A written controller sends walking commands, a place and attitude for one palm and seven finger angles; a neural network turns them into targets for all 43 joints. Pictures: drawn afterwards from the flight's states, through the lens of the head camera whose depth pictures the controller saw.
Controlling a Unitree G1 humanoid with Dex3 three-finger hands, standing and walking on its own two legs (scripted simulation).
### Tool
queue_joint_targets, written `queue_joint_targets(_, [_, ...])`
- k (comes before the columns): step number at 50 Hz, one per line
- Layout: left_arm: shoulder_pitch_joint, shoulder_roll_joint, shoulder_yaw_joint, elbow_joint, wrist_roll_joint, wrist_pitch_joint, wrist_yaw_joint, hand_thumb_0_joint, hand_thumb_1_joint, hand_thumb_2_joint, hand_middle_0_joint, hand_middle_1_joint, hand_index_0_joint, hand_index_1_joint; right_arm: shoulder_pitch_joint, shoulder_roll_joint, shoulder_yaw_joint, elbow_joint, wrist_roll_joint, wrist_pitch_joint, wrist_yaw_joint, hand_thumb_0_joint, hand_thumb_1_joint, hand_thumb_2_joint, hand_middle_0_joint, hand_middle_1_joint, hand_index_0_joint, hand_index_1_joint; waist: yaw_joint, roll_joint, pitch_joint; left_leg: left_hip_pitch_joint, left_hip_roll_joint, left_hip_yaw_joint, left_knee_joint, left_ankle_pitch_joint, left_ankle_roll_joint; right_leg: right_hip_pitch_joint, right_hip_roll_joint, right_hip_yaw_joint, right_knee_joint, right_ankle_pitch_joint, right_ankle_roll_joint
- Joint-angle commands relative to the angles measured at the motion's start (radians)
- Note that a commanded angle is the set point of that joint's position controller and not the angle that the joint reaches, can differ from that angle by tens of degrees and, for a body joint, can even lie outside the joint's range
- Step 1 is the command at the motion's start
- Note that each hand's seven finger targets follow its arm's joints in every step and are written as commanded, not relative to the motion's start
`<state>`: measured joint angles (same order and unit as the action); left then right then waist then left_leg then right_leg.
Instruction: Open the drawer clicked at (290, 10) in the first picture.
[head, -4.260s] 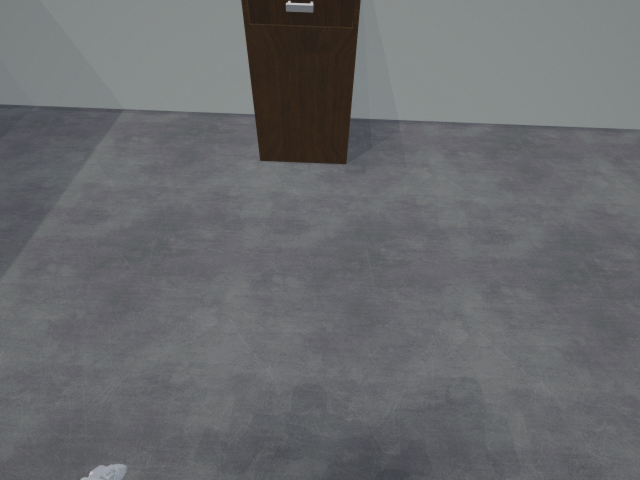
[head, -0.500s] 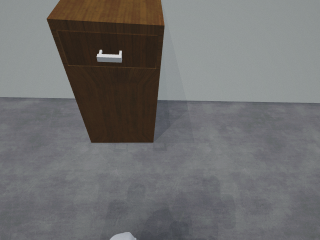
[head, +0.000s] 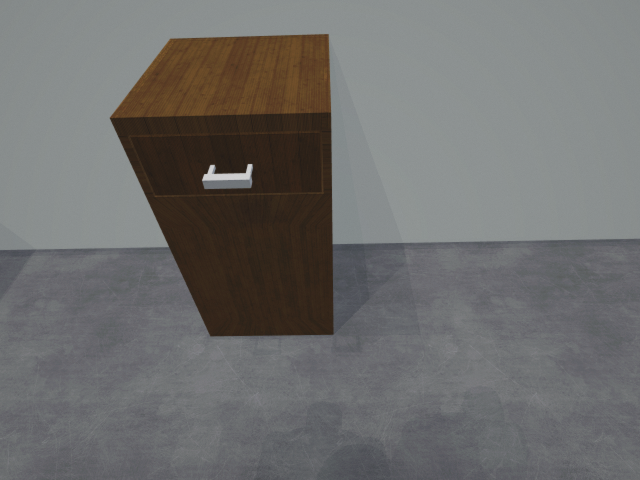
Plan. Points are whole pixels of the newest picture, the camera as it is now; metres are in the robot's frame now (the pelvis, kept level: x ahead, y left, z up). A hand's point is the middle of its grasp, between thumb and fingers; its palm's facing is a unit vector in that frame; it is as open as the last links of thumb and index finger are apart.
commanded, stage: take the last steps up to it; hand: left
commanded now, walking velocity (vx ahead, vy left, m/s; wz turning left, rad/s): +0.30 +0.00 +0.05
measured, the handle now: (229, 174) +0.72 +0.25 -0.03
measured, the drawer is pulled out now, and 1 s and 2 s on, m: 0.00 0.00 0.00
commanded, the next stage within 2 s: come to a stop and stand still in 0.46 s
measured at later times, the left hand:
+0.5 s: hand (183, 473) +0.17 +0.23 -0.18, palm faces +0.05 -0.98 -0.21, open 7.4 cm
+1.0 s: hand (203, 401) +0.28 +0.22 -0.17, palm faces +0.05 -0.97 -0.25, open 7.3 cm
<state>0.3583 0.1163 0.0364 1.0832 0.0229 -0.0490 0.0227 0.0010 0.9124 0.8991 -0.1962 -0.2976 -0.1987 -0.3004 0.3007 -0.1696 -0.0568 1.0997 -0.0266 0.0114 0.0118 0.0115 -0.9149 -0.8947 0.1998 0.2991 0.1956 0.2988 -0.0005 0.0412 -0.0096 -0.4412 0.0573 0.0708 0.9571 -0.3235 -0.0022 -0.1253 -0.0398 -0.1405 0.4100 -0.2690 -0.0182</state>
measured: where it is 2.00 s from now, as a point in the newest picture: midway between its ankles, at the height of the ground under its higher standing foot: outside the picture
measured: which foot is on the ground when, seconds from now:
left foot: up 0.00-0.22, down 0.24-0.62, up 0.64-1.00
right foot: down 0.00-0.24, up 0.26-0.58, down 0.60-1.00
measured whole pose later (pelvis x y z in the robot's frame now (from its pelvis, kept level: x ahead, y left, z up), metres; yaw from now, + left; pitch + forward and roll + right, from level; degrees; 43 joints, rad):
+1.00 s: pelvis +0.20 +0.03 +0.00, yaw +0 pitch +0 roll +1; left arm 0.14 0.16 0.05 1.00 0.03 0.03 0.04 0.00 0.91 0.90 -0.20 -0.30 -0.20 -0.30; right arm 0.16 -0.20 -0.05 1.01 -0.01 0.05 -0.02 0.01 -0.91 -0.90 0.20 0.30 0.19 0.30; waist 0.01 0.01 0.10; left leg -0.35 0.02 0.04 0.78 -0.43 -0.05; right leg -0.28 -0.07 -0.15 0.49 -0.20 -0.03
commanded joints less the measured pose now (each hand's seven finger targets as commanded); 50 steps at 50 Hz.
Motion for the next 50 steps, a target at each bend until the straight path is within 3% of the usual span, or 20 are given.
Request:
queue_joint_targets(1, [0.108, 0.125, 0.016, 0.005, 0.002, -0.030, 0.001, 0.000, 0.900, 0.900, -0.200, -0.300, -0.200, -0.300, -0.081, -0.019, -0.008, -0.088, 0.003, -0.032, 0.008, 0.000, -0.900, -0.900, 0.200, 0.300, 0.200, 0.300, 0.024, -0.172, 0.113, -0.169, 0.050, 0.005, -0.048, 0.052, -0.020, 0.056, -0.247, 0.166, -0.226, 0.182, -0.101])
queue_joint_targets(6, [0.152, 0.141, 0.019, 0.045, 0.006, -0.025, 0.001, 0.000, 0.900, 0.900, -0.200, -0.300, -0.200, -0.300, -0.166, 0.001, 0.007, -0.117, 0.008, -0.044, 0.017, 0.000, -0.900, -0.900, 0.200, 0.300, 0.200, 0.300, 0.048, -0.199, 0.119, -0.064, 0.029, 0.058, -0.254, 0.052, -0.002, 0.044, -0.245, 0.132, -0.182, 0.245, -0.104])
queue_joint_targets(8, [0.129, 0.148, 0.026, 0.047, 0.005, -0.018, 0.001, 0.000, 0.900, 0.900, -0.200, -0.300, -0.200, -0.300, -0.122, -0.012, 0.005, -0.109, 0.009, -0.050, 0.014, 0.000, -0.900, -0.900, 0.200, 0.300, 0.200, 0.300, 0.022, -0.212, 0.109, 0.057, 0.014, 0.071, -0.336, 0.066, 0.015, -0.001, -0.234, 0.117, -0.141, 0.190, -0.096])
queue_joint_targets(10, [0.107, 0.137, 0.026, 0.044, -0.003, -0.010, -0.002, 0.000, 0.900, 0.900, -0.200, -0.300, -0.200, -0.300, 0.029, -0.054, -0.002, -0.055, 0.003, -0.064, 0.000, 0.000, -0.900, -0.900, 0.200, 0.300, 0.200, 0.300, -0.049, -0.117, 0.044, 0.326, -0.011, 0.094, -0.479, 0.132, 0.022, -0.089, -0.166, 0.055, 0.061, 0.234, -0.058])
queue_joint_targets(11, [0.128, 0.097, 0.020, 0.036, -0.007, -0.008, -0.008, 0.000, 0.900, 0.900, -0.200, -0.300, -0.200, -0.300, 0.154, -0.137, -0.021, -0.020, -0.005, -0.072, -0.014, 0.000, -0.900, -0.900, 0.200, 0.300, 0.200, 0.300, -0.091, 0.049, -0.048, 0.531, 0.132, -0.081, -0.529, 0.152, 0.068, -0.221, -0.098, 0.005, 0.290, 0.127, -0.016])
queue_joint_targets(12, [0.118, 0.051, 0.010, 0.007, -0.012, -0.006, -0.015, 0.000, 0.900, 0.900, -0.200, -0.300, -0.200, -0.300, 0.249, -0.244, -0.046, -0.005, -0.003, -0.067, -0.026, 0.000, -0.900, -0.900, 0.200, 0.300, 0.200, 0.300, -0.111, 0.261, -0.097, 0.626, 0.364, -0.389, -0.636, 0.150, 0.160, -0.412, -0.003, -0.035, 0.553, -0.284, 0.022])
queue_joint_targets(13, [0.061, 0.072, 0.017, -0.025, 0.001, -0.005, -0.011, 0.000, 0.900, 0.900, -0.200, -0.300, -0.200, -0.300, 0.243, -0.245, -0.043, -0.008, 0.000, -0.056, -0.025, 0.000, -0.900, -0.900, 0.200, 0.300, 0.200, 0.300, -0.116, 0.182, -0.059, 0.511, 0.406, -0.424, -0.713, -0.035, 0.200, -0.436, -0.011, 0.041, 0.682, -0.355, -0.004])
queue_joint_targets(14, [0.007, 0.055, 0.015, -0.029, 0.002, -0.001, -0.011, 0.000, 0.900, 0.900, -0.200, -0.300, -0.200, -0.300, 0.176, -0.212, -0.038, -0.021, -0.001, -0.058, -0.031, 0.000, -0.900, -0.900, 0.200, 0.300, 0.200, 0.300, -0.103, 0.190, 0.006, 0.423, 0.386, -0.417, -0.748, -0.107, 0.198, -0.491, -0.043, 0.075, 0.768, -0.289, -0.007])
queue_joint_targets(16, [-0.011, 0.063, 0.022, -0.015, 0.004, 0.007, -0.024, 0.000, 0.900, 0.900, -0.200, -0.300, -0.200, -0.300, 0.060, -0.114, -0.011, -0.049, 0.001, -0.065, -0.036, 0.000, -0.900, -0.900, 0.200, 0.300, 0.200, 0.300, -0.054, 0.104, 0.098, 0.282, 0.324, -0.284, -0.774, -0.032, 0.169, -0.475, -0.096, 0.112, 0.762, -0.151, 0.000])
queue_joint_targets(19, [0.041, 0.030, 0.017, 0.006, 0.004, 0.026, -0.026, 0.000, 0.900, 0.900, -0.200, -0.300, -0.200, -0.300, 0.021, -0.084, -0.002, -0.054, 0.002, -0.081, -0.042, 0.000, -0.900, -0.900, 0.200, 0.300, 0.200, 0.300, -0.002, 0.056, 0.058, 0.243, 0.269, -0.112, -0.750, 0.231, 0.156, -0.364, -0.097, 0.091, 0.621, -0.091, 0.024])
queue_joint_targets(24, [-0.039, 0.036, 0.013, -0.042, 0.003, 0.038, -0.028, 0.000, 0.900, 0.900, -0.200, -0.300, -0.200, -0.300, 0.008, -0.113, -0.011, -0.054, -0.002, -0.064, -0.035, 0.000, -0.900, -0.900, 0.200, 0.300, 0.200, 0.300, -0.001, 0.059, 0.095, 0.189, 0.254, -0.059, -0.745, 0.167, 0.166, -0.266, -0.069, 0.050, 0.360, -0.045, 0.032])
queue_joint_targets(28, [-0.016, 0.072, 0.019, -0.047, 0.006, 0.030, -0.029, 0.000, 0.900, 0.900, -0.200, -0.300, -0.200, -0.300, -0.011, -0.111, -0.014, -0.050, -0.002, -0.046, -0.030, 0.000, -0.900, -0.900, 0.200, 0.300, 0.200, 0.300, 0.037, 0.013, 0.105, 0.128, 0.206, -0.040, -0.629, 0.010, 0.113, -0.092, -0.014, -0.004, 0.160, 0.064, 0.029])
queue_joint_targets(29, [0.014, 0.098, 0.022, -0.037, 0.007, 0.022, -0.022, 0.000, 0.900, 0.900, -0.200, -0.300, -0.200, -0.300, -0.010, -0.089, -0.005, -0.045, 0.002, -0.045, -0.030, 0.000, -0.900, -0.900, 0.200, 0.300, 0.200, 0.300, 0.056, -0.046, 0.095, 0.101, 0.150, 0.004, -0.530, 0.008, 0.071, -0.016, -0.037, 0.041, 0.064, 0.102, 0.025])
queue_joint_targets(31, [0.043, 0.225, 0.030, -0.034, 0.000, 0.008, -0.005, 0.000, 0.900, 0.900, -0.200, -0.300, -0.200, -0.300, 0.047, -0.008, 0.020, -0.054, 0.015, -0.040, -0.029, 0.000, -0.900, -0.900, 0.200, 0.300, 0.200, 0.300, 0.039, -0.307, 0.011, 0.023, 0.002, 0.077, -0.254, -0.236, -0.011, 0.072, -0.333, 0.365, -0.094, 0.413, -0.093])
queue_joint_targets(32, [0.015, 0.215, 0.027, -0.039, -0.008, 0.003, 0.003, 0.000, 0.900, 0.900, -0.200, -0.300, -0.200, -0.300, 0.042, -0.025, 0.021, -0.047, 0.016, -0.020, -0.036, 0.000, -0.900, -0.900, 0.200, 0.300, 0.200, 0.300, 0.037, -0.366, -0.021, 0.097, 0.017, 0.013, -0.174, -0.282, -0.013, 0.003, -0.336, 0.378, -0.130, 0.571, -0.122])
queue_joint_targets(34, [-0.084, 0.185, 0.017, -0.055, -0.005, 0.008, 0.016, 0.000, 0.900, 0.900, -0.200, -0.300, -0.200, -0.300, 0.053, -0.023, 0.022, -0.016, 0.025, -0.013, -0.044, 0.000, -0.900, -0.900, 0.200, 0.300, 0.200, 0.300, 0.007, -0.217, -0.018, 0.093, 0.026, -0.050, -0.125, -0.226, -0.016, 0.030, -0.318, 0.283, -0.041, 0.869, -0.160])
queue_joint_targets(37, [-0.120, 0.207, 0.032, -0.071, -0.004, 0.029, 0.029, 0.000, 0.900, 0.900, -0.200, -0.300, -0.200, -0.300, 0.035, -0.027, 0.014, -0.014, 0.031, 0.011, -0.046, 0.000, -0.900, -0.900, 0.200, 0.300, 0.200, 0.300, 0.017, -0.125, -0.057, 0.081, -0.003, -0.047, -0.098, -0.194, -0.030, 0.075, -0.312, 0.214, -0.006, 0.910, -0.179])
queue_joint_targets(43, [-0.161, 0.224, 0.054, -0.119, 0.004, 0.054, 0.031, 0.000, 0.900, 0.900, -0.200, -0.300, -0.200, -0.300, -0.025, -0.055, -0.010, -0.079, 0.017, 0.043, -0.033, 0.000, -0.900, -0.900, 0.200, 0.300, 0.200, 0.300, 0.021, -0.159, -0.030, 0.036, -0.026, -0.066, -0.004, -0.133, -0.047, -0.002, -0.310, 0.191, -0.045, 0.750, -0.182])
queue_joint_targets(49, [-0.178, 0.241, 0.057, -0.127, 0.009, 0.064, 0.022, 0.000, 0.900, 0.900, -0.200, -0.300, -0.200, -0.300, -0.025, -0.054, -0.004, -0.110, 0.017, 0.027, -0.029, 0.000, -0.900, -0.900, 0.200, 0.300, 0.200, 0.300, 0.006, -0.219, -0.058, 0.148, -0.032, -0.021, -0.285, -0.051, -0.037, -0.024, -0.257, 0.187, -0.032, 0.494, -0.147])
queue_joint_targets(50, [-0.096, 0.257, 0.035, -0.140, 0.002, 0.039, 0.064, 0.000, 0.900, 0.900, -0.200, -0.300, -0.200, -0.300, -0.033, -0.117, -0.018, -0.197, 0.025, -0.005, -0.029, 0.000, -0.900, -0.900, 0.200, 0.300, 0.200, 0.300, -0.011, -0.066, -0.245, 0.146, -0.061, 0.013, -0.306, -0.107, -0.050, 0.166, -0.290, 0.329, 0.099, 0.955, -0.131])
